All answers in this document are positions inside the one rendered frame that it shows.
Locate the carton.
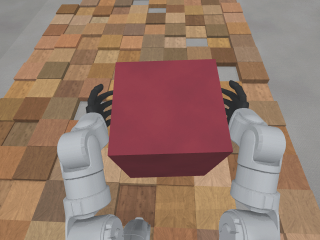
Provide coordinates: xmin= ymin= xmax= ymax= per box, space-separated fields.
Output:
xmin=107 ymin=59 xmax=233 ymax=178

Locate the robot right upper arm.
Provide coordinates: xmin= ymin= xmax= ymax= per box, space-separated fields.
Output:
xmin=219 ymin=209 xmax=280 ymax=240

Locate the left robot forearm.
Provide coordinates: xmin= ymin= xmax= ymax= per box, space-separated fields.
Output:
xmin=57 ymin=112 xmax=112 ymax=240

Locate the right robot hand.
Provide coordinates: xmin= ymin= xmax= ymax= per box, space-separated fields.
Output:
xmin=221 ymin=80 xmax=249 ymax=125

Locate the left robot thigh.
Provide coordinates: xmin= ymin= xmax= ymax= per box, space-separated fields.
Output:
xmin=123 ymin=219 xmax=151 ymax=240

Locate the robot left upper arm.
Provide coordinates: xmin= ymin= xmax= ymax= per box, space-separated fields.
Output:
xmin=67 ymin=214 xmax=124 ymax=240

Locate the left robot hand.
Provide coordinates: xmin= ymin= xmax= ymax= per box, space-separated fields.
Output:
xmin=86 ymin=84 xmax=113 ymax=127

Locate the right robot forearm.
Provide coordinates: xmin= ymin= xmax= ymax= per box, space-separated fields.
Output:
xmin=228 ymin=108 xmax=286 ymax=240

